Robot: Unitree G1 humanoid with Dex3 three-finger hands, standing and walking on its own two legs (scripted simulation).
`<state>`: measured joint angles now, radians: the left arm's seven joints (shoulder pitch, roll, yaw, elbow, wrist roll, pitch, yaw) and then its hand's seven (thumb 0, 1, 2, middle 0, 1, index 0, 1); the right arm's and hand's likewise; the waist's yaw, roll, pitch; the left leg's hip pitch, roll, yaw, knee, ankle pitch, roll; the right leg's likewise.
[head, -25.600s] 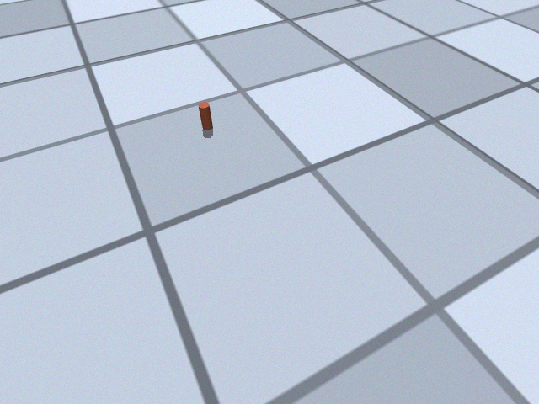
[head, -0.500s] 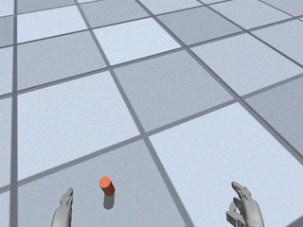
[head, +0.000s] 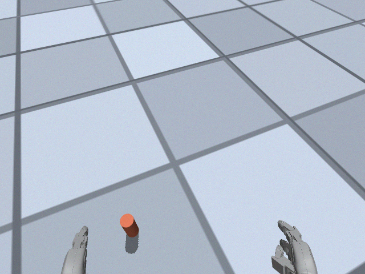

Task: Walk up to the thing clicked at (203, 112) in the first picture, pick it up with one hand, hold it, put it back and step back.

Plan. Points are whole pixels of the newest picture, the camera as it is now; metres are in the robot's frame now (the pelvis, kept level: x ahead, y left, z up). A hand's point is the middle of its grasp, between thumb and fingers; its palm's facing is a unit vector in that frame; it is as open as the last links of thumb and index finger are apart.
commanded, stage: stand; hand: left
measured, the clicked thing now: (129, 225) +0.44 +0.27 -0.65
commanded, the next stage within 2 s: none
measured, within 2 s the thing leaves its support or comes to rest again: neither
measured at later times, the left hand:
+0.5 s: hand out of the picture +0.15 +0.20 -0.09, palm faces -0.01 -0.95 -0.32, open 9.1 cm
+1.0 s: hand out of the picture +0.05 +0.25 -0.11, palm faces +0.01 -0.94 -0.34, open 7.4 cm
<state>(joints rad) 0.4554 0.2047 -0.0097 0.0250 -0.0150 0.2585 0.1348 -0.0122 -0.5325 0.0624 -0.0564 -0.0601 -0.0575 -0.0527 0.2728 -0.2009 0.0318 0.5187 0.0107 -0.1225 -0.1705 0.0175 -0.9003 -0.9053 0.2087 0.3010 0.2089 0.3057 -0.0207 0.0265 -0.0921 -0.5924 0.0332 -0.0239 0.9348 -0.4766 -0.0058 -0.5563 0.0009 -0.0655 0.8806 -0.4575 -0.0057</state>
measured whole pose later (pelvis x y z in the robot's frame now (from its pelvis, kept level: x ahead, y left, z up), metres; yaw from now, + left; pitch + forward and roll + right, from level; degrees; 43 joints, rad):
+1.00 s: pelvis -0.01 +0.01 +0.05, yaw +1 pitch -3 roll +0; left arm 0.18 0.31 0.00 1.04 0.02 -0.01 0.03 0.01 0.90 0.90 -0.20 -0.30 -0.20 -0.30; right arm 0.16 -0.29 -0.01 1.07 -0.03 0.00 -0.01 0.01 -0.90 -0.90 0.21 0.30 0.21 0.30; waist 0.01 0.00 0.05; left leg -0.15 -0.01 0.00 0.44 -0.23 0.01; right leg -0.14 -0.04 -0.05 0.44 -0.25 0.01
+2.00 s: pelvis +0.00 +0.00 +0.06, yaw +0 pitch -3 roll +0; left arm 0.10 0.32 0.01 1.17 0.01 -0.01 0.01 0.00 0.90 0.90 -0.20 -0.30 -0.20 -0.30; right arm 0.11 -0.33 0.00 1.16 -0.02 -0.01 -0.01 0.01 -0.90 -0.90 0.21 0.30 0.21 0.30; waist 0.00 0.01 0.04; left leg -0.09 0.00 0.01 0.29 -0.16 0.00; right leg -0.08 -0.02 -0.04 0.30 -0.17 0.00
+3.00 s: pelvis -0.06 +0.04 +0.04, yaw +1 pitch -1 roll -1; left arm 0.00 0.40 0.07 0.91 0.00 0.06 0.04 0.00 0.90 0.90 -0.20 -0.30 -0.20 -0.30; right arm 0.15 -0.35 -0.05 0.97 -0.03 0.04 0.00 0.01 -0.90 -0.90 0.21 0.30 0.21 0.30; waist -0.03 -0.06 0.20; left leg -0.28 -0.04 -0.04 0.63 -0.32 0.04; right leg -0.45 0.09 0.14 1.02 -0.56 -0.03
